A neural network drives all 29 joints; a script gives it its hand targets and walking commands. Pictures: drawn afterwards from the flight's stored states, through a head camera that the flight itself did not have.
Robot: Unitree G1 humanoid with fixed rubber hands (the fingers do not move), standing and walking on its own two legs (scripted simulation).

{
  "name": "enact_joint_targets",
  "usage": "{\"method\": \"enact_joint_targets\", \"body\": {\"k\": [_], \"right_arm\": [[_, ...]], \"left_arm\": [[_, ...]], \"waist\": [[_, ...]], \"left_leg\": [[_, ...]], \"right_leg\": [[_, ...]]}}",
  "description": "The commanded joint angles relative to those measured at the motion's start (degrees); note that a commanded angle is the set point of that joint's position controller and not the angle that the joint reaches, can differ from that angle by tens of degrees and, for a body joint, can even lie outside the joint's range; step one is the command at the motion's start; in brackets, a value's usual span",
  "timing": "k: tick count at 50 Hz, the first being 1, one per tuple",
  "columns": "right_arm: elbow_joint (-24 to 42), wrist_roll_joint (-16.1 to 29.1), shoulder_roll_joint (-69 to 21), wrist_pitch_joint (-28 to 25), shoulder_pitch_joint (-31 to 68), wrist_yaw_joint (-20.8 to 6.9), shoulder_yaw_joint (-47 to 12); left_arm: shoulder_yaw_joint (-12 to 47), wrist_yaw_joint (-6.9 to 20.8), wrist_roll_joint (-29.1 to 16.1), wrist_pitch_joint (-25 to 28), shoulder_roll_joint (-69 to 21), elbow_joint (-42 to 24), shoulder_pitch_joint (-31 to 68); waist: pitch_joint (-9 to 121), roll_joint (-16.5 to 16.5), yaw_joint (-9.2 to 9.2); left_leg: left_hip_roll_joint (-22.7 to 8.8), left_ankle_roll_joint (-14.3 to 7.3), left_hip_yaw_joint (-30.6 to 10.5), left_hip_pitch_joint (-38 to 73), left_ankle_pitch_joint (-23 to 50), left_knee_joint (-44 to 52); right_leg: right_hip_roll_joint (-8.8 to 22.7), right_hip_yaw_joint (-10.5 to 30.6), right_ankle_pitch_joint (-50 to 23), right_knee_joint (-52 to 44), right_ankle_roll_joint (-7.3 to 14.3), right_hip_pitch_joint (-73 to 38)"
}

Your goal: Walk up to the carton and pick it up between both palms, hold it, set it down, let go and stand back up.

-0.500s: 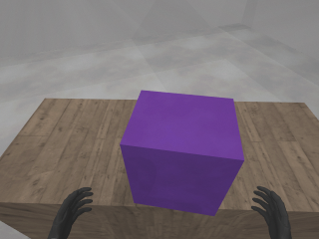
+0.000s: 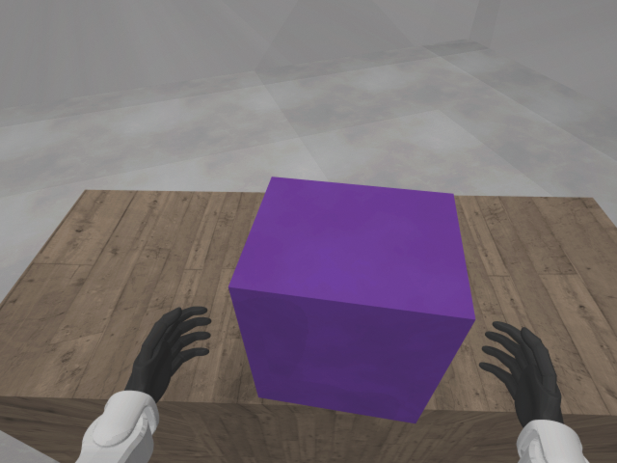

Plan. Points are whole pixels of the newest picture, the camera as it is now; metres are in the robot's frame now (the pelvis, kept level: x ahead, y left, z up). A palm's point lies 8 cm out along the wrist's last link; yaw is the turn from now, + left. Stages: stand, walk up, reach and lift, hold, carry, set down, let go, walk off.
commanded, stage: reach and lift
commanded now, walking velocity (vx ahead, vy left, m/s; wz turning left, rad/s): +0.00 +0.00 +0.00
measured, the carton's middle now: (346, 305) +0.35 -0.03 +0.01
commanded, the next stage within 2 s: none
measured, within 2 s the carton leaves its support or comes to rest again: neither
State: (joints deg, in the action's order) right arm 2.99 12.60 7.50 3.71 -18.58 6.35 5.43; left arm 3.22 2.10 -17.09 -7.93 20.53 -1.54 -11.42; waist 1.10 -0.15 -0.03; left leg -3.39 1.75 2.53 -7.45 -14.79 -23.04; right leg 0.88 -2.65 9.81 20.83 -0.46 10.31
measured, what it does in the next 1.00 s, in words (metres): stands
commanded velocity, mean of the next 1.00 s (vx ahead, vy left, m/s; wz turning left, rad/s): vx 0.00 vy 0.00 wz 0.00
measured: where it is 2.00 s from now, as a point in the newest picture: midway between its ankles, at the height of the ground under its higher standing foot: outside the picture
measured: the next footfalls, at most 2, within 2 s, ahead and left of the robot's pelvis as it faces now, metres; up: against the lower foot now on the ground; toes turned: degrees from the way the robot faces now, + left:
none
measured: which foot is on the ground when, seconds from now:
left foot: down 0.00-1.00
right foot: down 0.00-1.00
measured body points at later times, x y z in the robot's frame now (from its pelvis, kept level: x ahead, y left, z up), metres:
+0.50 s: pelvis -0.01 -0.01 +0.00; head -0.02 +0.00 +0.45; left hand +0.30 +0.20 +0.12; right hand +0.26 -0.23 +0.09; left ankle -0.03 +0.13 -0.74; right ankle +0.01 -0.13 -0.74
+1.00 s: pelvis -0.02 -0.01 +0.00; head -0.03 +0.00 +0.45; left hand +0.36 +0.20 +0.19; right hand +0.34 -0.22 +0.16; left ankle -0.03 +0.13 -0.74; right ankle +0.01 -0.13 -0.74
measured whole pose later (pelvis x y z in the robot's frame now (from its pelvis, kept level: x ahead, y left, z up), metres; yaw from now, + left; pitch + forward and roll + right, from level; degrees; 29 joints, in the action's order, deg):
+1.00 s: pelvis -0.02 -0.01 +0.00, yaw +0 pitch -2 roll +0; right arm -5.7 18.9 17.0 29.4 22.8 10.2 5.4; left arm -3.9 3.1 -17.1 -37.3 22.9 10.0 32.4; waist 0.0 -0.8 0.5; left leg -3.3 1.8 2.5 -6.8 -12.1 -20.9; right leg 0.9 -2.6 7.9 20.1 0.1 10.3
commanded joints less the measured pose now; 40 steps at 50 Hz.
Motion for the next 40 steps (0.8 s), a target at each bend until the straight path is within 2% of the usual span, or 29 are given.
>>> {"method": "enact_joint_targets", "body": {"k": [1, 5, 10, 18, 23, 25, 31, 36, 40], "right_arm": [[16.3, -0.2, 9.7, 2.9, 8.9, 1.3, 0.0], [18.7, -0.3, 10.7, 5.5, 13.1, 1.6, 1.5], [18.6, 0.6, 11.7, 8.7, 17.6, 2.0, 2.9], [18.3, 3.3, 14.0, 14.6, 25.1, 3.7, 3.5], [18.0, 4.6, 15.9, 17.5, 31.1, 4.3, 4.5], [16.7, 5.2, 16.4, 18.6, 33.4, 4.4, 4.7], [7.8, 5.0, 17.8, 22.1, 43.7, 4.0, 6.7], [-0.3, 4.5, 19.0, 23.9, 50.3, 3.8, 7.4], [-2.4, 4.9, 19.7, 23.8, 55.9, 3.9, 7.6]], "left_arm": [[-8.9, -0.1, -0.9, -3.8, 6.9, -14.4, 9.5], [-9.9, -0.8, -1.2, -6.6, 7.7, -16.2, 13.9], [-11.3, -1.0, -1.3, -10.2, 8.7, -14.7, 19.3], [-15.0, 0.6, 0.3, -18.7, 10.5, -12.6, 28.3], [-16.3, 1.0, 0.9, -22.8, 11.3, -12.1, 34.3], [-16.6, 1.0, 1.2, -24.2, 11.5, -11.1, 36.9], [-16.3, 0.8, 1.7, -26.5, 12.5, -3.8, 48.5], [-15.8, 1.0, 2.4, -26.6, 13.0, 1.0, 54.9], [-15.2, 1.0, 2.2, -26.5, 13.9, 2.7, 59.0]], "waist": [[4.1, 2.4, 0.25], [5.1, 2.3, 0.35], [6.4, 0.9, 0.84], [8.6, -0.8, 1.9], [9.7, -0.4, 2.9], [9.5, 0.1, 3.27], [8.4, 1.2, 4.96], [10.0, 1.7, 6.54], [13.4, 0.9, 7.19]], "left_leg": [[4.6, 0.5, 0.5, 0.6, 16.7, 4.7], [4.5, 0.2, 0.7, -0.9, 14.4, 5.4], [4.5, -0.5, 0.8, -2.2, 12.6, 6.0], [4.7, -0.8, 1.0, -2.0, 14.7, 5.8], [4.6, -0.7, 1.1, -2.3, 14.0, 6.2], [4.5, -0.7, 1.1, -2.5, 13.4, 6.4], [3.9, -1.1, 0.7, -5.2, 5.4, 8.0], [3.7, -1.0, 0.1, -5.2, 4.3, 8.1], [4.1, -1.2, -0.1, -4.8, 6.7, 7.3]], "right_leg": [[-1.4, 5.3, -13.3, -2.8, 0.9, -12.2], [-1.2, 5.7, -12.6, -2.4, 0.7, -12.3], [-1.0, 6.3, -13.7, -2.0, 0.4, -13.4], [-1.0, 6.8, -19.7, -1.5, -0.3, -16.4], [-1.2, 6.4, -19.6, -1.6, -0.2, -16.8], [-1.2, 6.3, -18.9, -1.8, 0.0, -16.9], [-1.1, 6.1, -9.7, -2.9, 1.0, -15.2], [-1.3, 5.6, -9.0, -3.0, 1.5, -15.3], [-1.5, 5.3, -12.4, -2.6, 1.2, -16.6]]}}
